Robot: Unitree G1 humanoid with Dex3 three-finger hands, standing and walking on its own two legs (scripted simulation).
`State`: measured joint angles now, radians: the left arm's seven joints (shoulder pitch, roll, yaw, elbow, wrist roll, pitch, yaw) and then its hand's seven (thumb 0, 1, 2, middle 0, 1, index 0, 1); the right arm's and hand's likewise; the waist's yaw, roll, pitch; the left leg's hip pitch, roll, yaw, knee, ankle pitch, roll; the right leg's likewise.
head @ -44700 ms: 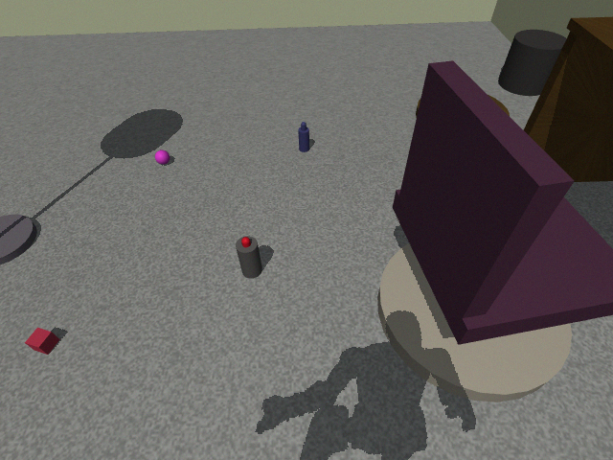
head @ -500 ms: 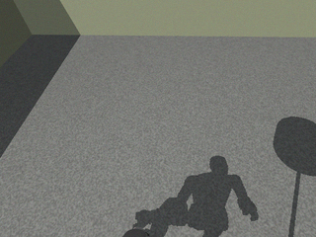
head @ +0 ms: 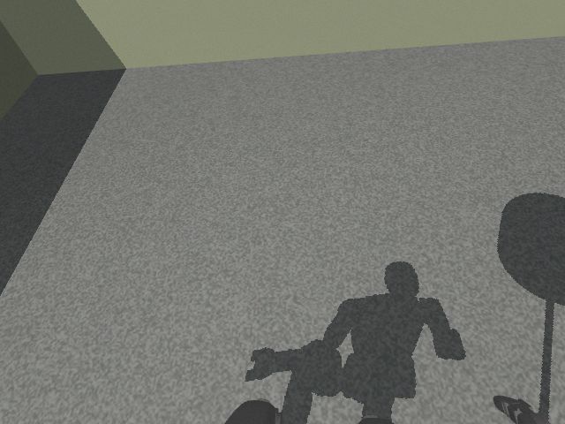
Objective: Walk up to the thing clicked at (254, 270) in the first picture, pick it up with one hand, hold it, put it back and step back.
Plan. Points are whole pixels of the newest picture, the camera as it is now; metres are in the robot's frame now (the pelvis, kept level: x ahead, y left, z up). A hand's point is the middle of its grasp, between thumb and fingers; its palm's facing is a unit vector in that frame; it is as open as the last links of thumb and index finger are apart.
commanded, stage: walk up
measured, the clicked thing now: out of the picture -0.19 -1.67 -0.64
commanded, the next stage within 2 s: stand in 0.78 s
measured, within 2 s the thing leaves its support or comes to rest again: neither
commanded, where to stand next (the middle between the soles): +0.03 +0.02 m, yaw +0 degrees
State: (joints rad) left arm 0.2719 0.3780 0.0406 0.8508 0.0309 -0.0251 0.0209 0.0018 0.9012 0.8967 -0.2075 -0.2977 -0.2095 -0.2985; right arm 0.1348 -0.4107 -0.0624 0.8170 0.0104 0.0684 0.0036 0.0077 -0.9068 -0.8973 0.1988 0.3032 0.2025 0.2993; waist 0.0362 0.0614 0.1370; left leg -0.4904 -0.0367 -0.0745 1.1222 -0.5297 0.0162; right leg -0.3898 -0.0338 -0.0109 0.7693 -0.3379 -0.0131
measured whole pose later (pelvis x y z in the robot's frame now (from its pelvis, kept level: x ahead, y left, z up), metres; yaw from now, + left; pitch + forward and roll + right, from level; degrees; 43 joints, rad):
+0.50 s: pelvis -0.01 +0.02 +0.02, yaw +2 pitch -3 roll +0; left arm 0.13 0.37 0.00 1.01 0.00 0.00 -0.01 0.00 0.90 0.90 -0.21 -0.30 -0.21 -0.30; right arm 0.13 -0.35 0.00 1.01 0.00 0.00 0.02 0.01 -0.91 -0.90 0.20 0.30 0.20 0.30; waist 0.02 -0.01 0.08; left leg -0.22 0.01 -0.04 0.59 -0.32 -0.02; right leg -0.26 -0.03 0.01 0.57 -0.26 0.03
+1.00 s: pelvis -0.01 +0.01 +0.03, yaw +2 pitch -3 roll +0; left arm 0.11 0.36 0.00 1.15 0.02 -0.01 -0.01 0.00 0.90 0.90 -0.21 -0.30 -0.21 -0.30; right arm 0.10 -0.36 -0.01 1.14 -0.01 -0.01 0.02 0.01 -0.91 -0.90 0.20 0.30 0.20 0.30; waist 0.01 0.01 0.06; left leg -0.12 0.02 -0.04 0.35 -0.19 -0.03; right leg -0.18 -0.03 0.01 0.37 -0.15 0.02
